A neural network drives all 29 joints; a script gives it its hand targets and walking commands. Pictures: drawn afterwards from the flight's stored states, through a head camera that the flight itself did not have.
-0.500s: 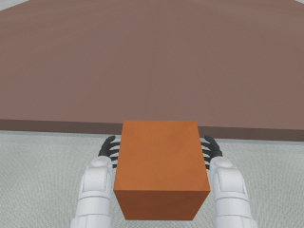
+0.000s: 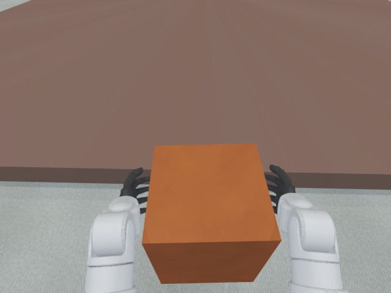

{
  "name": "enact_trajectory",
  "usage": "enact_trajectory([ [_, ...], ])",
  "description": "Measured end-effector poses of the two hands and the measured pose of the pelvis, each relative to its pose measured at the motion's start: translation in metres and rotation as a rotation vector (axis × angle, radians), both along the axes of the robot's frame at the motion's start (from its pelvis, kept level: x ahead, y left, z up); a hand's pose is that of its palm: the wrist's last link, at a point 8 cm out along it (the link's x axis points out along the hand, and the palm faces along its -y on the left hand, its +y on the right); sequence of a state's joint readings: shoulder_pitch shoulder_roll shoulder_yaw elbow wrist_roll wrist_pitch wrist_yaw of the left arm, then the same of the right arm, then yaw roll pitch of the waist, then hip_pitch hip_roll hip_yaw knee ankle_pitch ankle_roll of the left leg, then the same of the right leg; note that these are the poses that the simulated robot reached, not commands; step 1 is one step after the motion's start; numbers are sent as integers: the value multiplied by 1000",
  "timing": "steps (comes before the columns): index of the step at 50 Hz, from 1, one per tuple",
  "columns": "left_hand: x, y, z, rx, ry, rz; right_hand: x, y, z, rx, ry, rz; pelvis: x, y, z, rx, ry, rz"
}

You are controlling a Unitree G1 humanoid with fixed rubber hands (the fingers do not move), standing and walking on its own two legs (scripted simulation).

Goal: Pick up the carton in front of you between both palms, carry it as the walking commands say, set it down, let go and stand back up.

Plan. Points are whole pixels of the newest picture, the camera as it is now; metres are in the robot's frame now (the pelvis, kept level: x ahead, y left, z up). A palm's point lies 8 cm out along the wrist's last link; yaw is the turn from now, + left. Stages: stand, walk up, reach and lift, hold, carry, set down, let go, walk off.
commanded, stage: carry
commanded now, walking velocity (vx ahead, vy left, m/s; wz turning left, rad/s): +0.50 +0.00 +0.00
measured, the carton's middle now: (206, 217) +0.30 +0.00 +0.02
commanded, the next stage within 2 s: none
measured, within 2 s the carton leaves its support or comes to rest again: neither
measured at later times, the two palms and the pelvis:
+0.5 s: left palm (167, 123) +0.54 +0.10 +0.10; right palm (276, 121) +0.55 -0.20 +0.09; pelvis +0.28 -0.06 +0.01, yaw +0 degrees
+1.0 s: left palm (175, 47) +0.97 +0.10 +0.15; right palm (253, 48) +0.94 -0.19 +0.15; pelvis +0.59 -0.02 +0.01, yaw -2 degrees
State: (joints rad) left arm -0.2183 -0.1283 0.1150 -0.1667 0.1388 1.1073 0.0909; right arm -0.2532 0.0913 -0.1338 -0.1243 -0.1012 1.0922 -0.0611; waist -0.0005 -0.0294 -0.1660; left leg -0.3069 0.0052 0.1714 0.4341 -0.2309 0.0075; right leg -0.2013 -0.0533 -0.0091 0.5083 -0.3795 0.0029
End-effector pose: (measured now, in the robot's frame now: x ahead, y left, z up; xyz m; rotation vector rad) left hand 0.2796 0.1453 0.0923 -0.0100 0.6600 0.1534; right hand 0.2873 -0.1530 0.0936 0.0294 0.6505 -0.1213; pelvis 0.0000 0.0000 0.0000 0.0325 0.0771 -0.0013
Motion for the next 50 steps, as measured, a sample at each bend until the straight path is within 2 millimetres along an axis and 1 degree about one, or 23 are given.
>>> enact_trajectory([
  [2,15,4,-2,-12,5,5,13,4,-2,18,6,-15,19,1,-2,3,11,-23],
  [4,29,4,-2,-26,36,5,22,4,-6,26,36,-34,38,1,1,-12,23,-37],
  [7,55,-6,-2,-36,71,-5,40,-6,-8,23,71,-53,67,-3,6,-32,31,-39],
  [10,90,-21,2,-29,62,-32,68,-21,-4,30,62,-80,100,-12,6,-37,27,-35],
  [13,131,-38,5,-26,20,-41,107,-38,-2,40,20,-92,138,-26,-3,-35,11,-29],
  [15,158,-48,3,-24,-10,-37,137,-48,-5,46,-11,-89,164,-37,-14,-41,-1,-12],
  [16,171,-52,1,-21,-5,-34,151,-51,-7,46,-5,-84,176,-41,-15,-46,-1,-6],
  [18,191,-54,-4,-20,34,-18,176,-54,-10,43,35,-67,197,-48,-11,-41,4,10],
  [21,217,-52,-5,-26,87,18,212,-52,-9,53,89,-47,229,-55,0,-27,14,17],
  [24,248,-49,1,-27,90,45,251,-49,-4,45,92,-15,263,-58,9,-13,19,12],
  [26,273,-47,7,-28,70,54,278,-47,2,44,72,-6,287,-58,12,-6,20,6],
  [29,317,-44,16,-33,24,52,320,-44,10,46,26,-10,327,-55,11,-5,18,-2],
  [32,367,-41,23,-43,-29,39,364,-41,18,49,-27,-31,370,-47,5,-12,10,-6],
  [35,424,-36,27,-62,-88,20,415,-36,24,48,-87,-57,419,-37,-8,-21,-4,-20],
  [37,466,-33,27,-62,-126,-12,451,-33,28,33,-126,-74,451,-29,-22,-22,-19,-32],
  [38,487,-32,26,-59,-126,-32,468,-32,29,18,-127,-80,464,-26,-25,-14,-21,-34],
  [40,525,-32,25,-46,-88,-69,499,-32,30,-5,-90,-95,485,-21,-23,-17,-18,-38],
  [44,591,-38,30,-49,-7,-99,554,-36,35,-26,-7,-118,526,-15,-8,-31,-4,-43],
  [47,638,-41,42,-48,-3,-103,600,-39,47,-28,-4,-122,559,-14,0,-40,4,-41],
  [50,686,-42,56,-39,-23,-99,651,-41,61,-29,-23,-109,594,-16,5,-44,14,-37],
])
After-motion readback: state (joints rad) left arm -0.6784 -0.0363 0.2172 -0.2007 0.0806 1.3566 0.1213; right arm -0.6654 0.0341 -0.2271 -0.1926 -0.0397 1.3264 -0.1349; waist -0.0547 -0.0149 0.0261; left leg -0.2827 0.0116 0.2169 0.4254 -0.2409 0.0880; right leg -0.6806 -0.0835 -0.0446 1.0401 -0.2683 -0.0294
